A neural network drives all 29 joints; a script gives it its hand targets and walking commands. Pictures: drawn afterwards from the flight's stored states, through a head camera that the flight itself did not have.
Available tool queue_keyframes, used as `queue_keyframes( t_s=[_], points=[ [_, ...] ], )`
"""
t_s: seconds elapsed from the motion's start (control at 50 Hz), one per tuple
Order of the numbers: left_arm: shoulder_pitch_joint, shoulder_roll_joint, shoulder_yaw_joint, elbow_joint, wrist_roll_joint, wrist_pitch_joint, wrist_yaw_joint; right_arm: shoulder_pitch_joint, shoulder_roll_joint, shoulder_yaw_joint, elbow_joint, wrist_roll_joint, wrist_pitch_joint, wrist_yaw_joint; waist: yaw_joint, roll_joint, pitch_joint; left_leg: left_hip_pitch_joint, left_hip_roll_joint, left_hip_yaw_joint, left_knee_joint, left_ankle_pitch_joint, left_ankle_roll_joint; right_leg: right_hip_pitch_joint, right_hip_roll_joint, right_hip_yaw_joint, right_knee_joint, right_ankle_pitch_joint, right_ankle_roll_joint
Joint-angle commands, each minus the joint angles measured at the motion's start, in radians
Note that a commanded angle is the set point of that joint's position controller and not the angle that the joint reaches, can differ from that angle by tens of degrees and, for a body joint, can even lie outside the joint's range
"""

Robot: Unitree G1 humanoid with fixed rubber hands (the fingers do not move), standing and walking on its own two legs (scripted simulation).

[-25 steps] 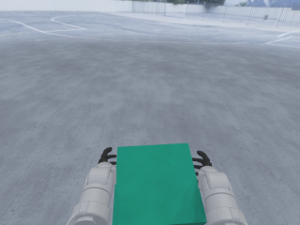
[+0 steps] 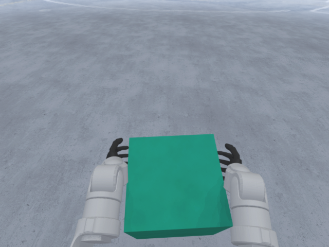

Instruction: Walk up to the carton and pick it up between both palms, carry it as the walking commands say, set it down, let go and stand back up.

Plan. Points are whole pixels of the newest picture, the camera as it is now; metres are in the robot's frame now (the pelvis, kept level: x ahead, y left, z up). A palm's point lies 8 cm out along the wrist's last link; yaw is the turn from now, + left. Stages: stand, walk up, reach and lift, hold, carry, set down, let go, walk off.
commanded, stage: carry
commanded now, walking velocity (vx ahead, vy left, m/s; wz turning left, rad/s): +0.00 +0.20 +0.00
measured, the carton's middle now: (173, 189) +0.31 +0.00 +0.00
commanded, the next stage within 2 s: none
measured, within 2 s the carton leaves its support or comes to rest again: neither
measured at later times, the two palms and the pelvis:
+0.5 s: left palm (79, 175) +0.28 +0.22 +0.09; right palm (204, 180) +0.28 -0.07 +0.08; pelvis -0.02 +0.06 -0.01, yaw +3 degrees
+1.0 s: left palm (27, 197) +0.22 +0.31 +0.09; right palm (166, 192) +0.25 +0.02 +0.08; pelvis -0.06 +0.13 +0.00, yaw +8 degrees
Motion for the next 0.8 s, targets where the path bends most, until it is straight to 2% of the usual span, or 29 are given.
queue_keyframes(
  t_s=[0.0, 0.04, 0.08, 0.1, 0.12, 0.16, 0.18, 0.2, 0.24, 0.26, 0.28, 0.3, 0.32, 0.34, 0.38, 0.44, 0.46, 0.48, 0.5, 0.52, 0.54, 0.56, 0.6, 0.64, 0.68, 0.7, 0.72, 0.74, 0.78],
  points=[
    [-0.589, -1.052, -0.670, -0.306, -0.425, 0.116, -0.457, -0.586, 1.026, 0.751, -0.218, 0.441, 0.093, 0.378, -0.006, 0.104, -0.399, 0.220, 0.181, -0.110, -0.024, 0.655, 0.096, -0.068, -0.087, -0.028, 0.162, 0.227, 0.029],
    [-0.554, -1.035, -0.676, -0.302, -0.459, 0.169, -0.470, -0.570, 1.004, 0.764, -0.269, 0.439, 0.134, 0.362, -0.005, 0.116, -0.413, 0.297, 0.209, -0.135, -0.032, 0.741, 0.147, -0.121, -0.038, -0.080, 0.051, -0.103, 0.037],
    [-0.585, -1.057, -0.681, -0.350, -0.488, 0.223, -0.472, -0.584, 1.000, 0.756, -0.326, 0.434, 0.190, 0.350, 0.005, 0.125, -0.403, 0.170, 0.160, -0.110, -0.023, 0.565, 0.118, -0.015, -0.086, -0.014, 0.014, 0.001, 0.011],
    [-0.575, -1.060, -0.670, -0.355, -0.489, 0.244, -0.477, -0.624, 1.012, 0.781, -0.367, 0.446, 0.211, 0.348, 0.006, 0.004, -0.395, 0.075, 0.114, -0.065, 0.050, 0.446, 0.114, 0.069, -0.142, 0.035, -0.060, 0.099, 0.004],
    [-0.630, -1.071, -0.688, -0.394, -0.514, 0.257, -0.470, -0.624, 1.023, 0.788, -0.386, 0.466, 0.228, 0.344, 0.008, -0.135, -0.361, -0.084, 0.042, -0.002, 0.134, 0.215, 0.064, 0.150, -0.271, 0.211, -0.122, 0.235, -0.048],
    [-0.602, -1.086, -0.661, -0.375, -0.510, 0.297, -0.470, -0.693, 1.020, 0.798, -0.452, 0.500, 0.259, 0.339, 0.003, -0.280, -0.316, -0.295, 0.017, 0.063, 0.164, -0.233, 0.037, 0.282, -0.441, 0.318, -0.118, 0.567, -0.142],
    [-0.627, -1.067, -0.662, -0.428, -0.516, 0.304, -0.459, -0.677, 1.024, 0.782, -0.442, 0.519, 0.276, 0.349, -0.004, -0.212, -0.332, -0.207, 0.049, 0.061, 0.066, -0.238, 0.040, 0.230, -0.408, 0.248, -0.087, 0.566, -0.138],
    [-0.631, -1.047, -0.650, -0.469, -0.503, 0.313, -0.456, -0.706, 1.055, 0.811, -0.468, 0.540, 0.282, 0.346, -0.005, -0.285, -0.322, -0.161, 0.021, 0.065, 0.038, -0.217, 0.044, 0.201, -0.358, 0.197, -0.075, 0.590, -0.095],
    [-0.551, -1.031, -0.645, -0.423, -0.476, 0.336, -0.451, -0.651, 1.035, 0.796, -0.420, 0.539, 0.314, 0.349, -0.009, -0.193, -0.328, 0.023, 0.014, 0.053, -0.044, -0.104, 0.054, 0.048, -0.312, 0.131, -0.037, 0.404, -0.036],
    [-0.575, -1.022, -0.636, -0.432, -0.461, 0.344, -0.449, -0.620, 1.051, 0.779, -0.369, 0.520, 0.322, 0.353, -0.007, -0.102, -0.356, 0.084, 0.104, -0.080, -0.175, 0.075, 0.080, 0.031, -0.222, 0.016, 0.060, 0.207, 0.022],
    [-0.557, -1.058, -0.633, -0.400, -0.470, 0.348, -0.455, -0.687, 1.034, 0.794, -0.432, 0.543, 0.319, 0.356, 0.001, 0.139, -0.382, 0.194, 0.279, -0.290, -0.224, 0.261, 0.121, -0.097, -0.110, -0.070, 0.201, -0.127, 0.059],
    [-0.654, -1.080, -0.657, -0.426, -0.499, 0.353, -0.454, -0.627, 1.046, 0.744, -0.343, 0.511, 0.330, 0.355, -0.014, 0.260, -0.302, 0.241, 0.291, -0.302, -0.254, 0.173, 0.193, -0.228, -0.046, -0.108, 0.263, -0.284, 0.055],
    [-0.621, -1.073, -0.673, -0.433, -0.504, 0.350, -0.455, -0.609, 1.039, 0.747, -0.367, 0.504, 0.333, 0.357, -0.020, 0.211, -0.310, 0.258, 0.261, -0.291, -0.241, 0.159, 0.214, -0.254, -0.031, -0.093, 0.332, -0.360, 0.039],
    [-0.691, -1.101, -0.691, -0.464, -0.519, 0.345, -0.451, -0.706, 1.065, 0.747, -0.409, 0.532, 0.323, 0.363, -0.018, 0.255, -0.326, 0.259, 0.236, -0.246, -0.218, 0.233, 0.204, -0.259, -0.041, -0.075, 0.333, -0.346, 0.027],
    [-0.651, -1.103, -0.660, -0.422, -0.517, 0.346, -0.450, -0.648, 1.079, 0.754, -0.399, 0.525, 0.332, 0.358, -0.018, 0.137, -0.340, 0.259, 0.209, -0.190, -0.197, 0.319, 0.211, -0.196, -0.017, -0.097, 0.273, -0.307, 0.033],
    [-0.688, -1.116, -0.657, -0.426, -0.544, 0.358, -0.455, -0.695, 1.046, 0.730, -0.450, 0.505, 0.329, 0.342, 0.000, 0.245, -0.399, 0.234, 0.175, -0.152, -0.157, 0.369, 0.173, 0.010, -0.006, -0.083, -0.080, -0.129, 0.009],
    [-0.622, -1.122, -0.650, -0.375, -0.525, 0.362, -0.453, -0.674, 1.031, 0.715, -0.427, 0.504, 0.337, 0.351, 0.000, 0.222, -0.414, 0.179, 0.130, -0.103, -0.114, 0.322, 0.131, 0.104, -0.059, -0.045, -0.142, 0.007, 0.027],
    [-0.612, -1.096, -0.633, -0.378, -0.527, 0.357, -0.456, -0.618, 1.030, 0.716, -0.403, 0.496, 0.333, 0.347, 0.006, 0.052, -0.444, 0.084, 0.103, -0.087, -0.058, 0.216, 0.077, 0.221, -0.175, 0.111, -0.225, -0.033, -0.014],
    [-0.631, -1.089, -0.648, -0.410, -0.531, 0.347, -0.456, -0.669, 1.034, 0.742, -0.450, 0.500, 0.330, 0.346, 0.005, -0.252, -0.384, -0.159, 0.010, 0.027, 0.075, -0.050, 0.027, 0.276, -0.398, 0.385, -0.254, 0.179, -0.091],
    [-0.626, -1.098, -0.647, -0.423, -0.520, 0.337, -0.453, -0.720, 1.045, 0.762, -0.484, 0.517, 0.325, 0.348, 0.001, -0.326, -0.343, -0.261, 0.043, 0.037, 0.151, -0.233, 0.024, 0.279, -0.485, 0.410, -0.205, 0.432, -0.175],
    [-0.627, -1.094, -0.618, -0.424, -0.516, 0.348, -0.460, -0.767, 1.069, 0.802, -0.512, 0.535, 0.323, 0.343, -0.006, -0.304, -0.285, -0.271, 0.047, 0.046, 0.213, -0.234, 0.012, 0.243, -0.480, 0.375, -0.223, 0.486, -0.161],
    [-0.624, -1.091, -0.629, -0.417, -0.521, 0.346, -0.459, -0.716, 1.037, 0.787, -0.488, 0.525, 0.320, 0.335, -0.005, -0.173, -0.317, -0.249, 0.025, 0.038, 0.175, -0.206, 0.018, 0.272, -0.445, 0.319, -0.153, 0.645, -0.157],
    [-0.563, -1.080, -0.632, -0.416, -0.503, 0.345, -0.450, -0.639, 1.021, 0.772, -0.453, 0.516, 0.322, 0.346, -0.015, -0.224, -0.341, -0.047, 0.010, 0.063, -0.043, -0.128, 0.034, 0.162, -0.332, 0.163, -0.102, 0.660, -0.070],
    [-0.577, -1.046, -0.628, -0.456, -0.500, 0.333, -0.453, -0.647, 1.024, 0.777, -0.465, 0.504, 0.315, 0.335, -0.010, -0.264, -0.357, 0.100, 0.010, 0.076, -0.160, 0.025, 0.058, 0.113, -0.211, 0.019, -0.001, 0.530, 0.017],
    [-0.566, -1.064, -0.656, -0.473, -0.518, 0.340, -0.454, -0.628, 1.013, 0.770, -0.463, 0.505, 0.318, 0.338, -0.009, -0.004, -0.431, 0.295, 0.185, -0.076, -0.114, 0.452, 0.105, -0.044, -0.156, -0.032, 0.106, 0.203, 0.071],
    [-0.626, -1.059, -0.662, -0.511, -0.501, 0.336, -0.449, -0.666, 1.057, 0.768, -0.438, 0.519, 0.323, 0.347, -0.010, 0.214, -0.412, 0.329, 0.290, -0.201, -0.161, 0.486, 0.156, -0.159, -0.081, -0.099, 0.179, -0.171, 0.085],
    [-0.585, -1.063, -0.657, -0.448, -0.503, 0.339, -0.448, -0.662, 1.038, 0.758, -0.419, 0.534, 0.328, 0.353, -0.018, 0.247, -0.368, 0.337, 0.312, -0.206, -0.199, 0.318, 0.189, -0.228, -0.059, -0.105, 0.248, -0.315, 0.056],
    [-0.565, -1.082, -0.650, -0.407, -0.489, 0.346, -0.445, -0.640, 1.055, 0.750, -0.385, 0.512, 0.340, 0.354, -0.024, 0.147, -0.361, 0.359, 0.272, -0.204, -0.208, 0.278, 0.197, -0.236, -0.046, -0.097, 0.257, -0.333, 0.046],
    [-0.621, -1.099, -0.666, -0.424, -0.508, 0.339, -0.447, -0.658, 1.054, 0.750, -0.415, 0.510, 0.322, 0.359, -0.019, 0.196, -0.360, 0.281, 0.247, -0.173, -0.240, 0.161, 0.191, -0.214, -0.041, -0.090, 0.298, -0.288, 0.020]
  ],
)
